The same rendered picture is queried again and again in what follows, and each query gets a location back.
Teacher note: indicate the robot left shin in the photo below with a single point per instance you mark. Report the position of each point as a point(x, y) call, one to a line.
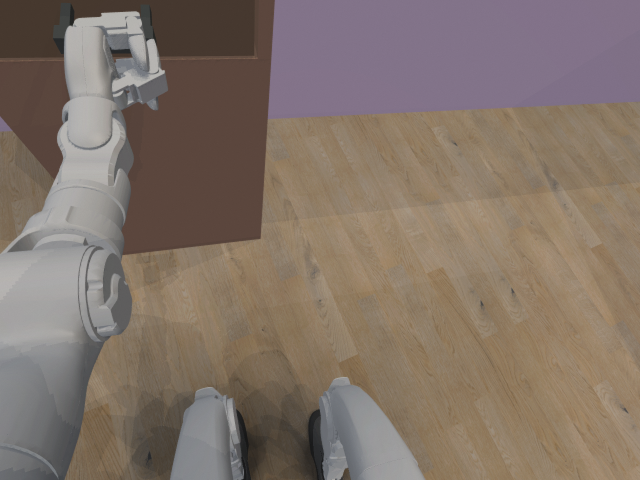
point(235, 455)

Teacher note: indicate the cabinet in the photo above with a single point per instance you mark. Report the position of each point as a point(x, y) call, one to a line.
point(199, 160)

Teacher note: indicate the handle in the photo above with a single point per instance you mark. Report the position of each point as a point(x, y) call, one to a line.
point(67, 19)

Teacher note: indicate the drawer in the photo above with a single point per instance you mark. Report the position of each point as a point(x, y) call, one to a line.
point(181, 27)

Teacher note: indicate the robot left hand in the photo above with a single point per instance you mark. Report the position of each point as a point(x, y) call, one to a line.
point(90, 69)

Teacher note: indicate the left robot upper arm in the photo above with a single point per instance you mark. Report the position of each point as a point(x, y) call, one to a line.
point(57, 308)

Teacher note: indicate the left robot forearm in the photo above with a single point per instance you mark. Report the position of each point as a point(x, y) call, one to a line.
point(88, 201)

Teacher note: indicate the right robot thigh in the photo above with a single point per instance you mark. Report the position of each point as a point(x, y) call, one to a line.
point(373, 448)

